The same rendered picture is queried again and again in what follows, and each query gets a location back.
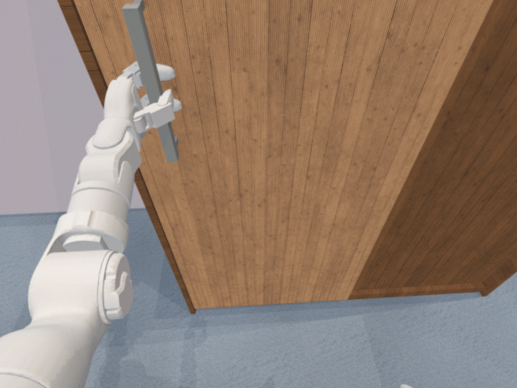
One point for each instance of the wardrobe door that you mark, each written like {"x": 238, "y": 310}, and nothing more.
{"x": 300, "y": 122}
{"x": 455, "y": 218}

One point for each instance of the handle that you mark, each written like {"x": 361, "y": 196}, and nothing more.
{"x": 135, "y": 21}

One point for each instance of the left robot forearm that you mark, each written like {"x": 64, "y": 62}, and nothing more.
{"x": 96, "y": 218}

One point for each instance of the left robot upper arm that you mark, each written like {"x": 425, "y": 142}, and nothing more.
{"x": 75, "y": 297}

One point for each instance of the left robot hand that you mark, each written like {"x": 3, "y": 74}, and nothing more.
{"x": 122, "y": 100}

